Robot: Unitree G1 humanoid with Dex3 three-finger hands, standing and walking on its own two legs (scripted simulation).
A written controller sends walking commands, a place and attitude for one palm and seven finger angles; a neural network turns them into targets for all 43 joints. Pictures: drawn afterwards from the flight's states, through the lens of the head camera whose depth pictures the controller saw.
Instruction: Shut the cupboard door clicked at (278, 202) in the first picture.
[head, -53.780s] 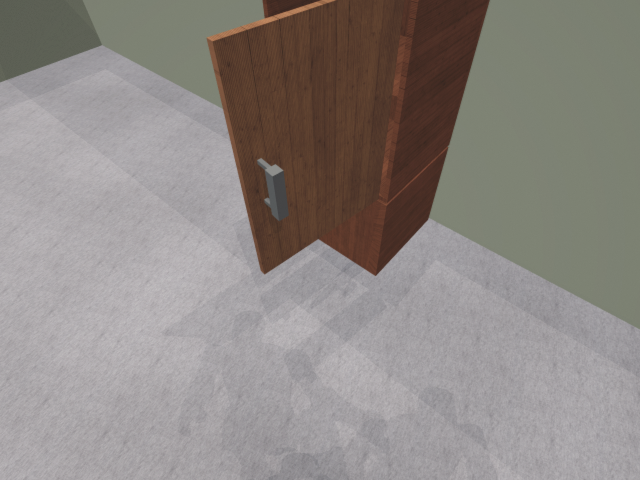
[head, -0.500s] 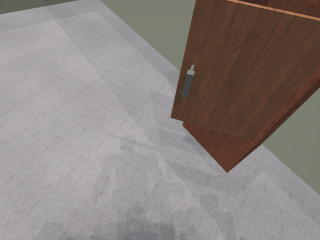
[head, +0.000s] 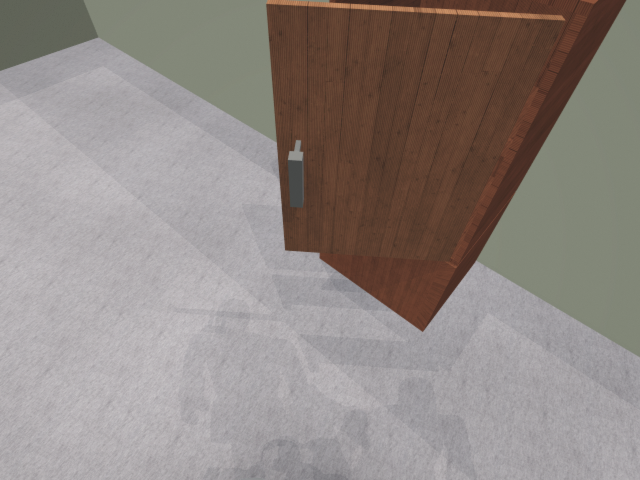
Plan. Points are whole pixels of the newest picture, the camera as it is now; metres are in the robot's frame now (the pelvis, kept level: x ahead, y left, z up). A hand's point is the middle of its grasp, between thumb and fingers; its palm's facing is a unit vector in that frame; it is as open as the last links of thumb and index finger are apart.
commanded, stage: take the last steps up to it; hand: left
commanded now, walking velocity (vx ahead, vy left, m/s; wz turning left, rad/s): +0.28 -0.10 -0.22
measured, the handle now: (297, 173) +0.67 +0.07 -0.05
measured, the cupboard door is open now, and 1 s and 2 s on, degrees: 37 37 37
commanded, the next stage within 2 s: come to a stop and stand still in 0.54 s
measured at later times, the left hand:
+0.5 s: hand (253, 417) +0.24 +0.11 -0.17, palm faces -0.17 -0.97 -0.18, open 7.4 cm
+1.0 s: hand (263, 431) +0.22 +0.10 -0.17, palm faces -0.03 -0.98 -0.21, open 7.4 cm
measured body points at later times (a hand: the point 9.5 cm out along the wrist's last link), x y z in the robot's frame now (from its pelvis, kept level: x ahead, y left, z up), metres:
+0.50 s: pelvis +0.11 -0.06 -0.01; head +0.14 -0.06 +0.44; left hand +0.24 +0.16 -0.15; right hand -0.02 -0.27 -0.16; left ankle +0.02 +0.11 -0.72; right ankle +0.14 -0.17 -0.74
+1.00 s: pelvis +0.18 -0.09 +0.00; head +0.22 -0.09 +0.45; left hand +0.22 +0.15 -0.16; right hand +0.28 -0.32 -0.15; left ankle +0.22 +0.02 -0.73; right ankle +0.13 -0.18 -0.73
